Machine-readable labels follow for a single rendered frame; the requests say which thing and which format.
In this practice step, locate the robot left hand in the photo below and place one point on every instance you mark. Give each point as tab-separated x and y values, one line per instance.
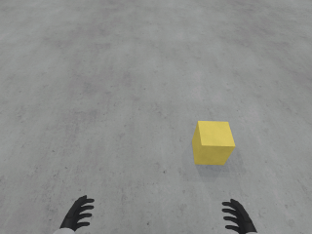
73	216

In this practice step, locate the robot right hand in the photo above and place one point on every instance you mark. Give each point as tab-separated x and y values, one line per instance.
242	219

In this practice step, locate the carton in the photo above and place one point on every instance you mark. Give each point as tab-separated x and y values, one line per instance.
212	143

